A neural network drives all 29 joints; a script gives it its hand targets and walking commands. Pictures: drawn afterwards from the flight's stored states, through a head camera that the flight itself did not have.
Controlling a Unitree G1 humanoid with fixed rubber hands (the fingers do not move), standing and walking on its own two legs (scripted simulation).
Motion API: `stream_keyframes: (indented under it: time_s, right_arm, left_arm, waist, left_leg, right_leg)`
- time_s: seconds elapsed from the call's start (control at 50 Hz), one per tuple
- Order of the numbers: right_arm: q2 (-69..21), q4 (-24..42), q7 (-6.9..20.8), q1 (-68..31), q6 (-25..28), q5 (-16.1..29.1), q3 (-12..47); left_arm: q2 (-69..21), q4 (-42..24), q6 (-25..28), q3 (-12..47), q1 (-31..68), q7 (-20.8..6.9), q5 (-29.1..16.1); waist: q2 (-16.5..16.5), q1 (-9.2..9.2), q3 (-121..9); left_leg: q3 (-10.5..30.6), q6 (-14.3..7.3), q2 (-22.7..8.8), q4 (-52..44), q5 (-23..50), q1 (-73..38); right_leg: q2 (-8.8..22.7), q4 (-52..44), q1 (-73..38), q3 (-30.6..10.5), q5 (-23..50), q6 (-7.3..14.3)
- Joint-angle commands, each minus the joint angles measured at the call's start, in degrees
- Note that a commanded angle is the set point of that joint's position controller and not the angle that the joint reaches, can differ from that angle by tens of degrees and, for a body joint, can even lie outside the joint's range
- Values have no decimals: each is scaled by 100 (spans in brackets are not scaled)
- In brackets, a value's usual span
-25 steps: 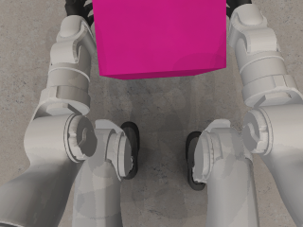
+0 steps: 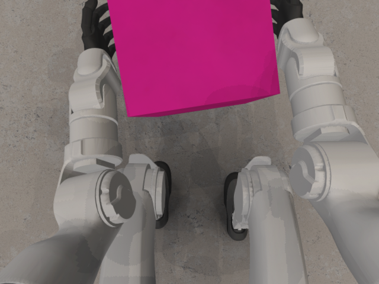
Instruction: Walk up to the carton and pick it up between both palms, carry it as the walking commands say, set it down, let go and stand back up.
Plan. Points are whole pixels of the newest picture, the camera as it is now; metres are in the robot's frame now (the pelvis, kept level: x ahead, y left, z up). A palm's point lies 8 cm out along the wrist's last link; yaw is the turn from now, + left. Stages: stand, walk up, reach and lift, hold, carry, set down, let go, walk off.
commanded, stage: reach and lift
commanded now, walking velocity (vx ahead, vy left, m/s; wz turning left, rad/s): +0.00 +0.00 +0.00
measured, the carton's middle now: (192, 48) +0.53 +0.02 -0.19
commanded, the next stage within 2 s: none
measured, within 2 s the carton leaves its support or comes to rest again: neither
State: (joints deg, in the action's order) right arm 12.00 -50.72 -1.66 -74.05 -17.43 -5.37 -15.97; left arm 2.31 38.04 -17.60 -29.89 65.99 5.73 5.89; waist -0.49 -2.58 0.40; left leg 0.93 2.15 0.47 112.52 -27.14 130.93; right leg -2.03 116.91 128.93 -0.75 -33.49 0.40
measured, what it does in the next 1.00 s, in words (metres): rises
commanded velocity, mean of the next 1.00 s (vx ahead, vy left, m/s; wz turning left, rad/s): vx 0.00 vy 0.00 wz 0.00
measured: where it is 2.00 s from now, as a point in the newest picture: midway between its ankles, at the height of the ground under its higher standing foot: (197, 211)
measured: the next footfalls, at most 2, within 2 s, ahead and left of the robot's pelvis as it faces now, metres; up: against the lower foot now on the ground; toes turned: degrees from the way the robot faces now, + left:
none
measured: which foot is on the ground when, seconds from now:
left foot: down 0.00-1.00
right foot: down 0.00-1.00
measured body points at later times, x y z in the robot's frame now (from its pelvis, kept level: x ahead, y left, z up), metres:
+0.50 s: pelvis +0.00 +0.00 +0.05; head +0.30 -0.02 +0.39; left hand +0.50 +0.18 -0.04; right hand +0.54 -0.15 -0.05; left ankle +0.13 +0.13 -0.38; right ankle +0.09 -0.11 -0.38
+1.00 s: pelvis +0.01 +0.00 +0.10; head +0.27 -0.01 +0.47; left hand +0.49 +0.18 +0.03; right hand +0.52 -0.14 +0.03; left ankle +0.13 +0.13 -0.38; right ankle +0.09 -0.11 -0.38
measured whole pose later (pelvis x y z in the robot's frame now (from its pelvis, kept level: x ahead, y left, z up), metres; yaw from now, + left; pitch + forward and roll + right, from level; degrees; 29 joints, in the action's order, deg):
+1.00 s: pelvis +0.01 +0.00 +0.10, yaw -1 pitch +45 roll +1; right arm 4.5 -42.0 0.9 -60.2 -22.1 -11.9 -21.1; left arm -3.5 30.2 -22.4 -31.9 53.2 2.5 11.5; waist -0.8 -3.0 -10.6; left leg 1.6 1.9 0.2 93.6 -25.0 113.3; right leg -2.6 96.9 111.4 -0.9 -30.1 0.3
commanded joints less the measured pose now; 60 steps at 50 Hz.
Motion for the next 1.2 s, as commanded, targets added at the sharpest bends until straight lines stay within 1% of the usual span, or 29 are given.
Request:
stream_keyframes:
  time_s: [0.0, 0.12, 0.18, 0.3, 0.4, 0.54, 0.68, 0.92, 1.18]
  right_arm:
    - [-5766, 578, 1513, -3000, 93, 675, 2085]
    - [-5926, 912, 1535, -3104, 33, 783, 2332]
    - [-6061, 957, 1528, -3030, -28, 797, 2400]
    - [-6238, 748, 1527, -2749, -135, 583, 2167]
    - [-6291, 711, 1531, -2688, -169, 446, 2025]
    - [-6413, 716, 1563, -2590, -236, 343, 1954]
    - [-6579, 793, 1607, -2414, -294, 309, 2001]
    - [-6729, 936, 1657, -1986, -300, 278, 2124]
    - [-6865, 929, 1739, -1522, -291, 179, 2110]
  left_arm:
    - [-5249, -134, -21, 3013, 3889, -1435, -616]
    - [-5410, -416, -97, 3237, 3872, -1423, -694]
    - [-5478, -490, -154, 3311, 3791, -1436, -717]
    - [-5574, -361, -265, 3146, 3539, -1524, -566]
    - [-5649, -317, -316, 3068, 3479, -1597, -483]
    - [-5717, -291, -390, 3000, 3362, -1677, -392]
    - [-5819, -331, -453, 3026, 3156, -1756, -352]
    - [-6078, -446, -505, 3263, 2702, -1816, -376]
    - [-6294, -455, -537, 3318, 2179, -1828, -264]
  waist:
    - [-204, -46, -6606]
    - [-300, -118, -7219]
    - [-356, -153, -7366]
    - [-399, -147, -7010]
    - [-382, -120, -6865]
    - [-376, -142, -6805]
    - [-397, -173, -6873]
    - [-298, -112, -6874]
    - [-189, -87, -6569]
  left_leg:
    - [-692, -22, 759, -611, 1633, -4224]
    - [-666, -26, 776, -745, 1868, -4583]
    - [-667, -33, 776, -853, 1888, -4621]
    - [-659, -53, 781, -1143, 1596, -4387]
    - [-644, -58, 789, -1365, 1412, -4389]
    - [-643, -70, 800, -1669, 1251, -4545]
    - [-639, -78, 816, -1940, 1306, -4816]
    - [-560, -42, 843, -2414, 1530, -5418]
    - [-463, -29, 856, -3014, 1536, -6054]
  right_leg:
    - [-600, -1325, -2847, 405, 1604, -25]
    - [-643, -1444, -3239, 413, 1828, -48]
    - [-672, -1554, -3408, 406, 1898, -62]
    - [-691, -1873, -3450, 355, 1724, -59]
    - [-694, -2132, -3560, 319, 1580, -44]
    - [-709, -2460, -3807, 297, 1434, -42]
    - [-734, -2734, -4108, 289, 1482, -54]
    - [-772, -3164, -4488, 287, 1660, -45]
    - [-785, -3708, -4835, 266, 1611, -26]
